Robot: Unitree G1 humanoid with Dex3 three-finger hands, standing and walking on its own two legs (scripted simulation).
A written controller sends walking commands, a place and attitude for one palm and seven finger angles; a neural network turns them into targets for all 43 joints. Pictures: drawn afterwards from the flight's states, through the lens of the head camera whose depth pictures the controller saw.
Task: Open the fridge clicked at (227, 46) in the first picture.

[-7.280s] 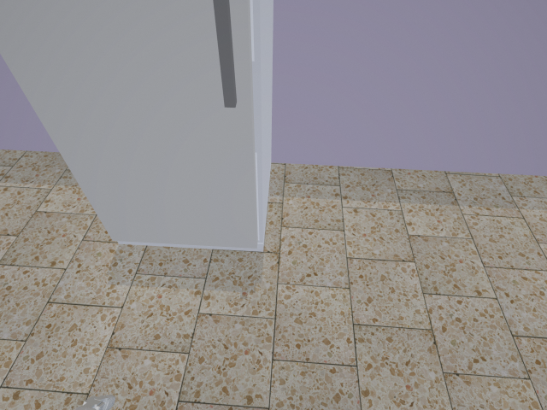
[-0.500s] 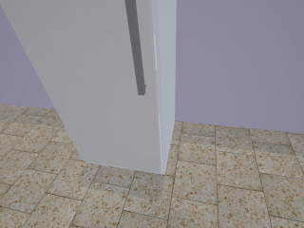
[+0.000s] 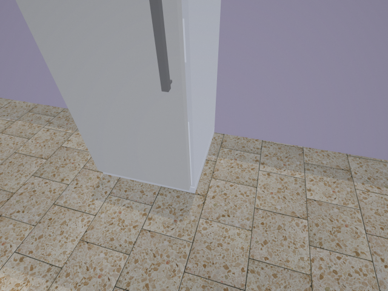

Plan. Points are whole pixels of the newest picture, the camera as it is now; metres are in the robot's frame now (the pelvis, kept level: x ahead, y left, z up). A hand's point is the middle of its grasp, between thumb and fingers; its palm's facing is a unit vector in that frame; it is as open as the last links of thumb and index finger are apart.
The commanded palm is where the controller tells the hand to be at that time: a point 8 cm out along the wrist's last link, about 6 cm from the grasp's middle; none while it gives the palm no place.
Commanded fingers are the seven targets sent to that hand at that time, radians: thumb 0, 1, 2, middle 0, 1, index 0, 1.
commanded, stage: look again from close up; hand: right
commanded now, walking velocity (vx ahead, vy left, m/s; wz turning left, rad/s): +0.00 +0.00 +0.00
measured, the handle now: (162, 32) +0.80 +0.16 +0.21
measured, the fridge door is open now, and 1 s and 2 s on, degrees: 0 0 0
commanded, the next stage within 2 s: shuffle to correct the standing spot in 2.00 s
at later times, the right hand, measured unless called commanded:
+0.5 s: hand out of the picture -0.14 -0.21 -0.18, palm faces +0.07 +0.98 -0.18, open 7.4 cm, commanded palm none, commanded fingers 0.00 -0.90 -0.90 0.20 0.30 0.20 0.30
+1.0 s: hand out of the picture -0.07 -0.26 -0.18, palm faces -0.01 +0.98 -0.20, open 7.4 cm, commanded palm none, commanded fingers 0.00 -0.90 -0.90 0.20 0.30 0.20 0.30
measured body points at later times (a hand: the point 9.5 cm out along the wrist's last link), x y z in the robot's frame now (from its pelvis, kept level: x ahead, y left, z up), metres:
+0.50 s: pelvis -0.06 -0.05 +0.00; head -0.06 -0.05 +0.45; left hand -0.07 +0.17 -0.17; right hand -0.14 -0.26 -0.16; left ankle -0.11 +0.05 -0.75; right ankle +0.04 -0.08 -0.74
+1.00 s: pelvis -0.08 -0.08 +0.00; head -0.07 -0.08 +0.45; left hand -0.10 +0.13 -0.16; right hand -0.07 -0.31 -0.16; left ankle -0.11 +0.05 -0.75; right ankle -0.04 -0.16 -0.75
